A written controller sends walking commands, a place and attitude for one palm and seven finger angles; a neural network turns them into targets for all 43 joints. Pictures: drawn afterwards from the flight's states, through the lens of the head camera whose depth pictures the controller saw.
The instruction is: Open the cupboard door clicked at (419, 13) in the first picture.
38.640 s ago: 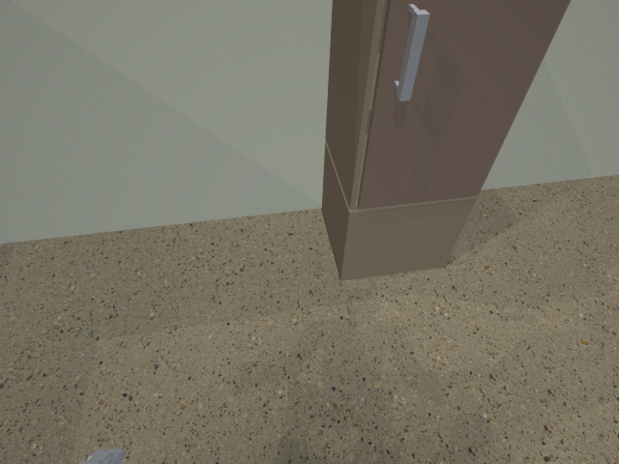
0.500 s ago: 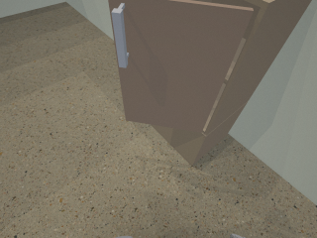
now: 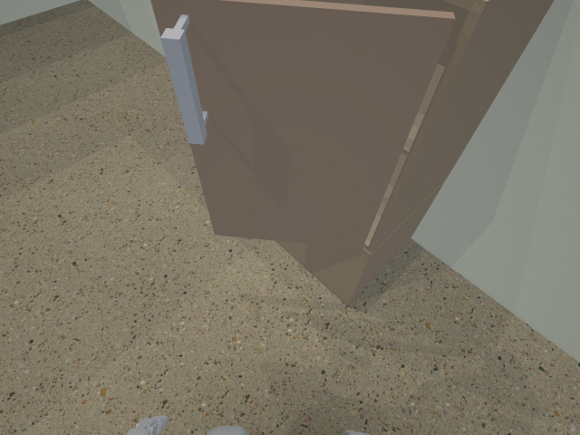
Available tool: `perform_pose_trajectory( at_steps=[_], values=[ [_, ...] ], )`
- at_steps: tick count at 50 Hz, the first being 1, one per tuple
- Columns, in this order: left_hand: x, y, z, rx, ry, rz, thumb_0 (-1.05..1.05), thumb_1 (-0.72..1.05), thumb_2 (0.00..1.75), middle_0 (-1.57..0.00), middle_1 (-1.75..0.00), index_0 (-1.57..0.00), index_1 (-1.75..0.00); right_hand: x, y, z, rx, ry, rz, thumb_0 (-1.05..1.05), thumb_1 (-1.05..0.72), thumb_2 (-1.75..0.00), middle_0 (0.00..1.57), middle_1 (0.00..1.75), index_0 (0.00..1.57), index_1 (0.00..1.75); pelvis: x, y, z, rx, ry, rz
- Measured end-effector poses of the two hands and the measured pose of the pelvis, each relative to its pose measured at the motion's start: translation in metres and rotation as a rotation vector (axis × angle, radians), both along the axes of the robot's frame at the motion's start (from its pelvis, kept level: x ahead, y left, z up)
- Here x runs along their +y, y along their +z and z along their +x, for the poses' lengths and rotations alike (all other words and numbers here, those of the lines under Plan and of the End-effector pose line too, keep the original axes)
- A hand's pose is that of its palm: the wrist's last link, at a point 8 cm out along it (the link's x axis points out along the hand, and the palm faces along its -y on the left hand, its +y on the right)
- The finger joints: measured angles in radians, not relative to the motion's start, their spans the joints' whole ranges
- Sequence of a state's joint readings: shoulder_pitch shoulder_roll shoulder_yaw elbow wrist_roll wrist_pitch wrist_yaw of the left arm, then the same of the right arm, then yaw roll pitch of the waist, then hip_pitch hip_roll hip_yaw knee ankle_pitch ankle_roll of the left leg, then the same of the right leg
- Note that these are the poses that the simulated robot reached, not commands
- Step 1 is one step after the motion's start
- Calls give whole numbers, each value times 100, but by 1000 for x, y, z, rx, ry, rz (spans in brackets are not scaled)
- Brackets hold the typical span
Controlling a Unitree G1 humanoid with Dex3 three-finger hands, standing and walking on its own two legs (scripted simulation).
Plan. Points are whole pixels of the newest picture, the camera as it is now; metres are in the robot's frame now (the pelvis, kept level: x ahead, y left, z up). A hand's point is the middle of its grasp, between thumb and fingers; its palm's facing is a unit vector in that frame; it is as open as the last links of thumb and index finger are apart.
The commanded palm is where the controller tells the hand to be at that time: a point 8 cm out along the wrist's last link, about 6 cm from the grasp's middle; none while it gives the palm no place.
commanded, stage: come to a stop and stand still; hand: left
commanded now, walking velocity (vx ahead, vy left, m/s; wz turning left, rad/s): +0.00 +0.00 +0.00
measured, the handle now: (191, 84) +0.56 +0.18 +0.14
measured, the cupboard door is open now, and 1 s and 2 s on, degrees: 40 40 40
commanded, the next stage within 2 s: look again from close up in 1.70 s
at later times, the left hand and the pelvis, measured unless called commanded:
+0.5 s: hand out of the picture -0.02 +0.19 -0.16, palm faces -0.01 -0.98 -0.21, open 7.4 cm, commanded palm none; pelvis -0.03 +0.01 +0.01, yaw -1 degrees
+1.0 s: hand out of the picture +0.02 +0.24 -0.14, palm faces -0.02 -0.94 -0.33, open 7.4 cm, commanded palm none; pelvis -0.07 +0.00 +0.01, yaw +0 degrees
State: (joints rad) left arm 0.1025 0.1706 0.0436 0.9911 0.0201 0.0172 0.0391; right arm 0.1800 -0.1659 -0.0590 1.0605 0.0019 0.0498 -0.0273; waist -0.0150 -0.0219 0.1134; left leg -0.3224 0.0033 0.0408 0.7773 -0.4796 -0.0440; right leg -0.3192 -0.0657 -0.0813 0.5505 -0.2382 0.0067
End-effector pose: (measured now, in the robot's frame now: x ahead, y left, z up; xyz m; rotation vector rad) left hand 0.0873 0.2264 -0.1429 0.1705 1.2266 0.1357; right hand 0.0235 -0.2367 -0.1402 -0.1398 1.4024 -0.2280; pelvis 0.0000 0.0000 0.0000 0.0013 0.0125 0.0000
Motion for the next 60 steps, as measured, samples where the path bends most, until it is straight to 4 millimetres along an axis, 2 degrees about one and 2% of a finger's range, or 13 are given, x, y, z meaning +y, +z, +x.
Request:
perform_pose_trajectory(
  at_steps=[5,8,13,18,23,26,30,35,40,45,49,60],
  values=[
    [13,-14,-18,25,32,-44,1,90,90,-20,-30,-20,-30,17,6,10,-70,41,-31,0,-91,-90,20,30,20,30,16,-5,-4,-14,-9,-11],
    [20,-9,-34,62,51,-42,1,90,90,-20,-30,-20,-30,27,12,12,-92,56,-32,0,-91,-90,20,30,20,30,20,1,-6,-14,-13,-14],
    [26,0,-62,112,63,-24,1,91,90,-20,-30,-20,-30,29,14,11,-110,61,-21,0,-92,-90,20,30,20,30,23,8,-11,-8,-20,-12],
    [23,3,-89,148,50,13,1,91,90,-19,-30,-20,-30,26,3,-1,-113,26,20,0,-92,-90,20,30,20,30,17,4,-18,-11,-37,11],
    [13,10,-108,175,34,11,1,90,90,-19,-30,-20,-30,20,2,-24,-82,6,36,0,-92,-90,20,30,20,30,12,9,-23,-24,-32,6],
    [11,10,-110,148,6,14,1,90,90,-20,-30,-20,-30,12,4,-37,-82,35,31,0,-92,-90,20,30,20,30,8,7,-30,-24,-19,9],
    [19,12,-105,74,8,46,1,90,90,-20,-30,-20,-30,-10,6,-42,-111,48,-17,1,-91,-90,21,30,20,30,3,3,-38,-29,-11,1],
    [31,17,-92,0,-12,80,1,90,90,-20,-30,-20,-30,-35,14,-38,-166,62,-71,1,-90,-90,20,30,20,30,-1,2,-49,-47,-9,-3],
    [43,27,-78,-70,-35,108,1,90,90,-20,-30,-20,-30,-49,24,-29,-221,91,-101,1,-90,-90,20,30,20,30,-3,3,-60,-59,-7,-4],
    [52,35,-72,-111,-52,126,1,90,90,-20,-30,-20,-30,-53,31,-22,-253,119,-110,1,-90,-90,20,30,20,30,-3,5,-68,-63,-6,-4],
    [56,37,-74,-112,-58,130,1,90,90,-20,-30,-20,-30,-51,33,-23,-255,131,-108,1,-90,-90,20,30,20,30,-1,7,-72,-62,-4,-5],
    [60,26,-108,-4,-38,102,1,90,90,-20,-30,-20,-30,-36,28,-45,-163,126,-86,1,-90,-90,20,30,20,30,7,9,-73,-53,-1,-9]
  ],
)
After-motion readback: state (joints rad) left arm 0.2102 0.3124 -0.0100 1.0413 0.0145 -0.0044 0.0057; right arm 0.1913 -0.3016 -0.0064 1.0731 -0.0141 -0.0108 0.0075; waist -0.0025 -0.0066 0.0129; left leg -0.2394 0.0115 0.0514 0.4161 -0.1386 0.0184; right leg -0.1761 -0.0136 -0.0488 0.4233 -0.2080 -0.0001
